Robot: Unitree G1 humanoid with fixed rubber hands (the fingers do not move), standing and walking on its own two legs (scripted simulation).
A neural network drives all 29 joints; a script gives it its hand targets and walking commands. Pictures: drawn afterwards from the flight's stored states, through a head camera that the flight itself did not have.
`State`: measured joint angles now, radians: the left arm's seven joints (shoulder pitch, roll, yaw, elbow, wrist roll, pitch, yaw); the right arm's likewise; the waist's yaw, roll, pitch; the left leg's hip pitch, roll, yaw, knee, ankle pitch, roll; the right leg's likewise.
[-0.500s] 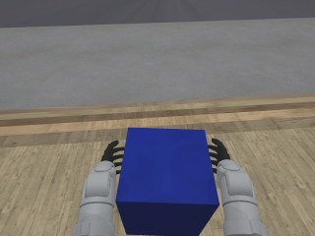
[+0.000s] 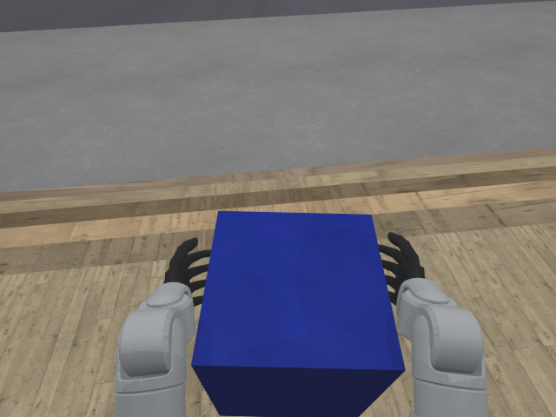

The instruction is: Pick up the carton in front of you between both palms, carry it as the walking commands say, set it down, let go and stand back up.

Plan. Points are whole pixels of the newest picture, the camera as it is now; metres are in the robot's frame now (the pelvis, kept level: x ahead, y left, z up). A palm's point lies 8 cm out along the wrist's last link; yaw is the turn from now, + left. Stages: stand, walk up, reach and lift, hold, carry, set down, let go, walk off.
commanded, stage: carry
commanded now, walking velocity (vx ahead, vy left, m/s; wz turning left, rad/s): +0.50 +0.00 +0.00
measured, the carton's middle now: (291, 320) +0.27 +0.00 +0.01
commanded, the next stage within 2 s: none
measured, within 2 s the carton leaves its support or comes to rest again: neither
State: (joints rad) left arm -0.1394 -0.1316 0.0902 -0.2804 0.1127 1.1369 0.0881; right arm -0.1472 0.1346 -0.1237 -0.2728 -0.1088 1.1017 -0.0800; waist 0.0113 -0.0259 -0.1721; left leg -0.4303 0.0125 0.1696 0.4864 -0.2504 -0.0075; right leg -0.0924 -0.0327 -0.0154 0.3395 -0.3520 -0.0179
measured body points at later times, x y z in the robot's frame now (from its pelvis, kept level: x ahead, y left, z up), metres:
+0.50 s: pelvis +0.31 -0.05 -0.01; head +0.32 -0.07 +0.44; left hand +0.59 +0.10 +0.05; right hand +0.60 -0.20 +0.05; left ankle +0.16 +0.08 -0.65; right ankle +0.35 -0.11 -0.74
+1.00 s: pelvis +0.66 -0.03 -0.02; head +0.70 -0.03 +0.42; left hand +1.02 +0.09 +0.06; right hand +1.00 -0.21 +0.06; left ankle +0.73 +0.02 -0.74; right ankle +0.51 -0.14 -0.62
